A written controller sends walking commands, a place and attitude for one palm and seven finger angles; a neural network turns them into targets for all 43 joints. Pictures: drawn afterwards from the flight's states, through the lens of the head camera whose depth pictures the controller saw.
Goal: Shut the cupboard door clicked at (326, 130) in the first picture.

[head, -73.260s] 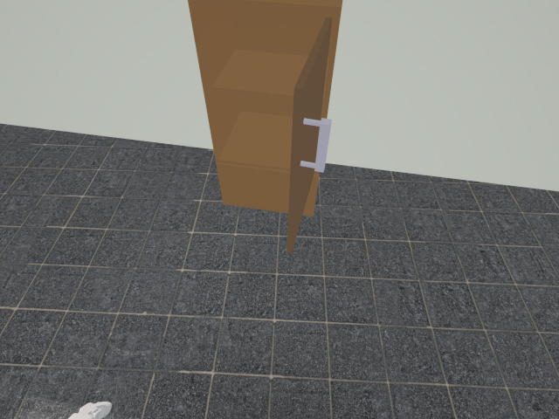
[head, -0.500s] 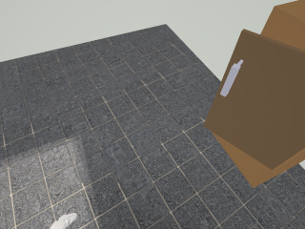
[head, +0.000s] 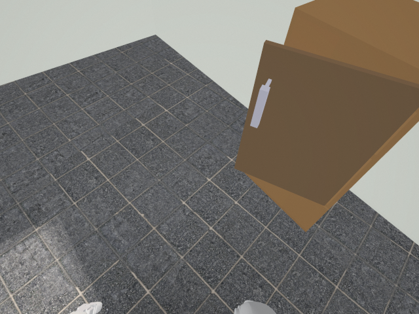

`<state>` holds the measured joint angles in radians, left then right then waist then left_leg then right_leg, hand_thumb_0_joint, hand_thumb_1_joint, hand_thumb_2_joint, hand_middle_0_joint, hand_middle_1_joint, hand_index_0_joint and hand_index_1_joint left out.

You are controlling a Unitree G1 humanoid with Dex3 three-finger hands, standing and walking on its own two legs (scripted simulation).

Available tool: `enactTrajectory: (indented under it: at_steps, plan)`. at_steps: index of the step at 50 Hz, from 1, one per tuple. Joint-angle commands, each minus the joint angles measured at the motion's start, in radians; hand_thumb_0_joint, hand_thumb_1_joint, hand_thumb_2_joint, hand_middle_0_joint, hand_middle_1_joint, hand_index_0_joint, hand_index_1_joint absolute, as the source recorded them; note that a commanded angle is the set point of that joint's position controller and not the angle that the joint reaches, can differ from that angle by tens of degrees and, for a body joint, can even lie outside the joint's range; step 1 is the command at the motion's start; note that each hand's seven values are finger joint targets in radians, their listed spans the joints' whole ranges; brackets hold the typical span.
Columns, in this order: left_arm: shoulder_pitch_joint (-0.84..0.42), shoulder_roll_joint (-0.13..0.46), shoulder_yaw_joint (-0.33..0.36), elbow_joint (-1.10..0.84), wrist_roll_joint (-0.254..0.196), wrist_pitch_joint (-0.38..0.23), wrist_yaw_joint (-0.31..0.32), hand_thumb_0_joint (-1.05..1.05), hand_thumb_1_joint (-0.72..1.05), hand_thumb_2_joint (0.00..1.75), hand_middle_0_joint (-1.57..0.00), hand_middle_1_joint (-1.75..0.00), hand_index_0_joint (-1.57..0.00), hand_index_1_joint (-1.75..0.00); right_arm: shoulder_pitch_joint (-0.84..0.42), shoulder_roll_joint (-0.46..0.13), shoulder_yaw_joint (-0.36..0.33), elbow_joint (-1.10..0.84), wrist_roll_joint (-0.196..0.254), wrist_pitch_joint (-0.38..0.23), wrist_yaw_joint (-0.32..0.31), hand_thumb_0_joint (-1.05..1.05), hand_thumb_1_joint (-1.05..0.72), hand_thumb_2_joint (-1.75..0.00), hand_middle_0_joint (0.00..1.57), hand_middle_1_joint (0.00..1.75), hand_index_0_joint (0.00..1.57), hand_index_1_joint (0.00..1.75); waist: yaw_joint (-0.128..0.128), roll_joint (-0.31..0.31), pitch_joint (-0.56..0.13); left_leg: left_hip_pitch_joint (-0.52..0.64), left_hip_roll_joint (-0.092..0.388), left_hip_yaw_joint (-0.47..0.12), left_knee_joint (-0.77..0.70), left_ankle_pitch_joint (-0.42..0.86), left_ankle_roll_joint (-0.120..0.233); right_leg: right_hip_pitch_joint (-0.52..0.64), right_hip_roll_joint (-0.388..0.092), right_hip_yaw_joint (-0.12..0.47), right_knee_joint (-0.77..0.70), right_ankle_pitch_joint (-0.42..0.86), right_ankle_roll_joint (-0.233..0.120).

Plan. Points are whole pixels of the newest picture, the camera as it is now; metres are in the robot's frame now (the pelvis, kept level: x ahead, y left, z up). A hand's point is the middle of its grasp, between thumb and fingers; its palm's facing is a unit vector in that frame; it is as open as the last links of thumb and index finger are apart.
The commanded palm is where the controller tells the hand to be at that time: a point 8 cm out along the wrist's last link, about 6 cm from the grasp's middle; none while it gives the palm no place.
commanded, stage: turn to face it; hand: left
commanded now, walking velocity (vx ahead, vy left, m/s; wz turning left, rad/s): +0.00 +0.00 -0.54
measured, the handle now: (261, 103) +0.69 -0.12 -0.05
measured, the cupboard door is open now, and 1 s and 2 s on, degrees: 25 25 25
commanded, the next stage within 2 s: take the last steps up to it in 0.50 s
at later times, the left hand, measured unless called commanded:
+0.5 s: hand (138, 313) +0.14 +0.16 -0.17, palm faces -0.18 -0.96 -0.20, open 7.4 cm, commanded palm none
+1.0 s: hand (161, 307) +0.15 +0.11 -0.17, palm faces -0.28 -0.94 -0.20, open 7.4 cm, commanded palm none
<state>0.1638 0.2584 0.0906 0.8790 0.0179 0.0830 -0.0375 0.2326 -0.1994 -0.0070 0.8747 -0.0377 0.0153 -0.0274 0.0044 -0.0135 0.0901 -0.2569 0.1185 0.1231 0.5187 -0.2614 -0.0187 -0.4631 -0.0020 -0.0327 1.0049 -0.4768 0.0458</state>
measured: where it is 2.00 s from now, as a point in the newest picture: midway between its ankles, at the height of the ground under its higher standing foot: outside the picture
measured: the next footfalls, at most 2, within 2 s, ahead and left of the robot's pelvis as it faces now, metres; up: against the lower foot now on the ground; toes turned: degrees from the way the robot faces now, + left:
right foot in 0.14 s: +0.03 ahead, -0.14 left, +0.00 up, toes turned -10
left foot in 0.50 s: +0.10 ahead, +0.10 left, +0.00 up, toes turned -10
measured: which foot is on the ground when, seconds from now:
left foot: down 0.00-0.14, up 0.16-0.48, down 0.50-0.82, up 0.84-1.00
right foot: up 0.00-0.12, down 0.14-0.52, up 0.54-0.80, down 0.82-1.00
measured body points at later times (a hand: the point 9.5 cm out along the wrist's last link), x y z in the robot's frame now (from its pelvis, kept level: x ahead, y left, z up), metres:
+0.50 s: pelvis +0.03 -0.01 -0.01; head +0.06 -0.01 +0.44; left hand +0.15 +0.21 -0.16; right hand +0.03 -0.28 -0.15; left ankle +0.06 +0.10 -0.74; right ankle -0.01 -0.13 -0.74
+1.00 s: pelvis +0.07 -0.05 +0.00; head +0.09 -0.07 +0.45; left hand +0.17 +0.16 -0.15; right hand +0.00 -0.29 -0.15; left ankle +0.11 +0.06 -0.69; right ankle -0.01 -0.13 -0.74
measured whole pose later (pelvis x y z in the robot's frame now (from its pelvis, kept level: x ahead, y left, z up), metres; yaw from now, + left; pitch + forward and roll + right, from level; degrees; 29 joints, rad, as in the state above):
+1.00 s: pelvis +0.07 -0.05 +0.00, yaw -19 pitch +0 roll +0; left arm 0.30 0.15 0.04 1.03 0.02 -0.02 0.00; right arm 0.29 -0.23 -0.05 1.04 -0.03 0.03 0.00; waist -0.02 0.02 0.02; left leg -0.45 0.07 0.08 0.94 -0.39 -0.03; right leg -0.10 0.01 -0.05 0.40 -0.31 -0.04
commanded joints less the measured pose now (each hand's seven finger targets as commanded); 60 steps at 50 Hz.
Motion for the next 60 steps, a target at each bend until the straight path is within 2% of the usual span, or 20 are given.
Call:
enactTrajectory:
  at_steps: [1, 5, 7, 8, 12, 20, 23, 25, 26, 31, 36, 39, 40, 41, 43, 48, 55, 56, 58, 60]
  plan:
    - [-0.052, 0.030, 0.006, -0.095, 0.000, -0.032, -0.010, 0.00, 0.90, 0.90, -0.20, -0.30, -0.20, -0.30, 0.045, -0.228, -0.076, -0.041, 0.002, -0.014, -0.012, 0.00, -0.90, -0.90, 0.20, 0.30, 0.20, 0.30, -0.039, 0.238, -0.120, 0.129, 0.227, -0.090, -0.123, 0.396, 0.140, 0.048, -0.001, -0.051, -0.176, 0.018, -0.010]
    - [0.053, 0.060, 0.011, -0.060, 0.001, -0.047, -0.002, 0.00, 0.90, 0.90, -0.20, -0.30, -0.20, -0.30, 0.009, -0.240, -0.088, -0.037, 0.013, -0.004, -0.002, 0.00, -0.90, -0.90, 0.20, 0.30, 0.20, 0.30, 0.017, 0.193, -0.152, 0.047, 0.194, -0.014, 0.042, 0.287, 0.060, 0.284, 0.013, -0.073, -0.526, 0.263, -0.043]
    - [0.150, 0.243, 0.045, -0.026, 0.015, -0.071, 0.025, 0.00, 0.90, 0.90, -0.20, -0.30, -0.20, -0.30, -0.020, -0.109, -0.062, -0.093, 0.025, -0.001, 0.013, 0.00, -0.90, -0.90, 0.20, 0.30, 0.20, 0.30, 0.068, -0.268, -0.154, -0.358, -0.027, 0.073, 0.446, -0.357, -0.054, 0.527, -0.364, 0.413, -0.681, 0.677, -0.196]
    - [0.189, 0.250, 0.039, -0.019, -0.002, -0.067, 0.037, 0.00, 0.90, 0.90, -0.20, -0.30, -0.20, -0.30, -0.065, -0.138, -0.062, -0.096, 0.024, 0.014, 0.001, 0.00, -0.90, -0.90, 0.20, 0.30, 0.20, 0.30, 0.088, -0.190, -0.144, -0.361, -0.024, -0.083, 0.579, -0.372, -0.047, 0.429, -0.408, 0.421, -0.678, 0.715, -0.269]
    - [0.003, 0.131, 0.015, -0.052, 0.003, -0.064, 0.053, 0.00, 0.90, 0.90, -0.20, -0.30, -0.20, -0.30, -0.016, -0.135, -0.066, -0.026, 0.020, 0.017, 0.005, 0.00, -0.90, -0.90, 0.20, 0.30, 0.20, 0.30, -0.012, -0.148, -0.137, -0.317, -0.007, -0.125, 0.622, -0.147, -0.056, 0.333, -0.236, 0.249, -0.653, 0.568, -0.229]
    - [0.042, 0.140, 0.022, -0.024, 0.014, -0.064, 0.051, 0.00, 0.90, 0.90, -0.20, -0.30, -0.20, -0.30, -0.028, -0.091, -0.056, -0.020, 0.026, 0.009, 0.004, 0.00, -0.90, -0.90, 0.20, 0.30, 0.20, 0.30, 0.009, -0.135, -0.105, -0.165, -0.069, -0.090, 0.258, -0.163, -0.041, 0.276, -0.224, 0.309, -0.646, 0.536, -0.245]
    - [0.005, 0.118, 0.021, -0.017, 0.001, -0.057, 0.051, 0.00, 0.90, 0.90, -0.20, -0.30, -0.20, -0.30, 0.083, -0.089, -0.049, 0.023, 0.026, -0.008, -0.004, 0.00, -0.90, -0.90, 0.20, 0.30, 0.20, 0.30, -0.042, -0.109, -0.119, 0.055, -0.079, -0.082, -0.051, 0.059, -0.029, 0.178, -0.164, 0.280, -0.559, 0.466, -0.169]
    - [0.065, 0.026, 0.001, -0.027, -0.011, -0.048, 0.041, 0.00, 0.90, 0.90, -0.20, -0.30, -0.20, -0.30, 0.096, -0.218, -0.065, 0.018, 0.009, -0.024, -0.012, 0.00, -0.90, -0.90, 0.20, 0.30, 0.20, 0.30, -0.024, 0.258, -0.131, 0.166, 0.217, -0.395, -0.202, 0.214, 0.104, 0.011, 0.029, 0.100, -0.339, 0.101, -0.062]
    - [0.043, 0.032, -0.001, -0.041, -0.006, -0.051, 0.037, 0.00, 0.90, 0.90, -0.20, -0.30, -0.20, -0.30, 0.093, -0.235, -0.067, 0.002, 0.003, -0.017, -0.019, 0.00, -0.90, -0.90, 0.20, 0.30, 0.20, 0.30, -0.035, 0.242, -0.095, 0.085, 0.307, -0.467, -0.238, 0.244, 0.190, 0.006, 0.040, 0.059, -0.174, -0.080, -0.046]
    - [0.023, 0.010, -0.004, -0.001, -0.002, -0.041, 0.024, 0.00, 0.90, 0.90, -0.20, -0.30, -0.20, -0.30, 0.032, -0.165, -0.044, 0.016, 0.000, -0.025, -0.029, 0.00, -0.90, -0.90, 0.20, 0.30, 0.20, 0.30, -0.006, 0.179, -0.122, 0.139, 0.185, -0.225, -0.167, 0.513, 0.174, 0.007, -0.009, 0.050, -0.044, -0.006, -0.022]
    - [-0.017, -0.015, -0.017, 0.006, 0.006, -0.051, 0.006, 0.00, 0.90, 0.90, -0.20, -0.30, -0.20, -0.30, 0.096, -0.189, -0.063, 0.069, -0.005, -0.018, -0.016, 0.00, -0.90, -0.90, 0.20, 0.30, 0.20, 0.30, -0.050, 0.207, -0.106, 0.138, 0.187, -0.228, -0.208, 0.095, 0.160, 0.091, 0.017, -0.040, -0.276, 0.004, -0.044]
    - [0.086, 0.001, -0.010, 0.050, 0.007, -0.068, 0.001, 0.00, 0.90, 0.90, -0.20, -0.30, -0.20, -0.30, 0.067, -0.183, -0.066, 0.080, 0.006, -0.019, -0.008, 0.00, -0.90, -0.90, 0.20, 0.30, 0.20, 0.30, 0.006, 0.134, -0.099, 0.014, 0.131, -0.161, -0.120, -0.083, 0.105, 0.320, 0.032, -0.059, -0.576, 0.187, -0.060]
    - [0.140, 0.044, 0.001, 0.073, 0.011, -0.078, 0.007, 0.00, 0.90, 0.90, -0.20, -0.30, -0.20, -0.30, 0.059, -0.150, -0.063, 0.076, 0.013, -0.022, -0.002, 0.00, -0.90, -0.90, 0.20, 0.30, 0.20, 0.30, 0.032, 0.031, -0.088, -0.117, 0.070, -0.092, -0.011, -0.170, 0.063, 0.451, -0.039, 0.037, -0.662, 0.140, -0.089]
    - [0.213, 0.128, 0.015, 0.097, 0.016, -0.088, 0.021, 0.00, 0.90, 0.90, -0.20, -0.30, -0.20, -0.30, 0.031, -0.082, -0.045, 0.046, 0.022, -0.027, 0.006, 0.00, -0.90, -0.90, 0.20, 0.30, 0.20, 0.30, 0.065, -0.206, -0.063, -0.339, -0.055, 0.030, 0.204, -0.299, 0.007, 0.560, -0.251, 0.350, -0.779, 0.003, -0.183]
    - [0.241, 0.133, 0.014, 0.116, 0.005, -0.097, 0.038, 0.00, 0.90, 0.90, -0.20, -0.30, -0.20, -0.30, -0.080, -0.104, -0.053, 0.015, 0.011, -0.019, 0.013, 0.00, -0.90, -0.90, 0.20, 0.30, 0.20, 0.30, 0.080, -0.222, 0.029, -0.447, -0.045, -0.089, 0.488, -0.307, 0.003, 0.429, -0.351, 0.512, -0.864, -0.052, -0.303]
    - [0.138, 0.044, -0.014, 0.111, 0.007, -0.128, 0.045, 0.00, 0.90, 0.90, -0.20, -0.30, -0.20, -0.30, 0.010, -0.055, -0.045, 0.073, 0.010, -0.029, 0.032, 0.00, -0.90, -0.90, 0.20, 0.30, 0.20, 0.30, -0.015, -0.105, 0.003, -0.321, -0.022, -0.064, 0.412, -0.105, -0.008, 0.365, -0.234, 0.180, -0.793, 0.372, -0.260]
    - [0.169, 0.039, -0.015, 0.178, -0.002, -0.127, 0.046, 0.00, 0.90, 0.90, -0.20, -0.30, -0.20, -0.30, 0.072, -0.043, -0.033, 0.108, 0.012, -0.058, 0.025, 0.00, -0.90, -0.90, 0.20, 0.30, 0.20, 0.30, -0.044, -0.086, -0.037, -0.006, -0.087, 0.006, 0.012, 0.083, 0.014, 0.328, -0.169, 0.094, -0.631, 0.516, -0.193]
    - [0.175, 0.014, -0.020, 0.181, -0.006, -0.125, 0.045, 0.00, 0.90, 0.90, -0.20, -0.30, -0.20, -0.30, 0.156, -0.073, -0.038, 0.141, 0.009, -0.069, 0.019, 0.00, -0.90, -0.90, 0.20, 0.30, 0.20, 0.30, -0.075, -0.012, -0.075, 0.147, -0.073, -0.039, -0.042, 0.153, 0.028, 0.256, -0.128, 0.068, -0.493, 0.522, -0.167]
    - [0.217, -0.050, -0.036, 0.149, -0.010, -0.121, 0.042, 0.00, 0.90, 0.90, -0.20, -0.30, -0.20, -0.30, 0.329, -0.221, -0.069, 0.172, -0.007, -0.067, 0.000, 0.00, -0.90, -0.90, 0.20, 0.30, 0.20, 0.30, -0.109, 0.308, -0.177, 0.384, 0.306, -0.507, -0.189, 0.250, 0.213, -0.038, 0.043, -0.051, -0.036, -0.114, -0.097]
    - [0.117, -0.034, -0.033, 0.129, 0.002, -0.110, 0.044, 0.00, 0.90, 0.90, -0.20, -0.30, -0.20, -0.30, 0.252, -0.178, -0.056, 0.156, 0.002, -0.053, -0.012, 0.00, -0.90, -0.90, 0.20, 0.30, 0.20, 0.30, -0.091, 0.225, -0.069, 0.190, 0.314, -0.496, -0.269, 0.083, 0.234, -0.111, -0.032, 0.051, 0.164, -0.074, -0.102]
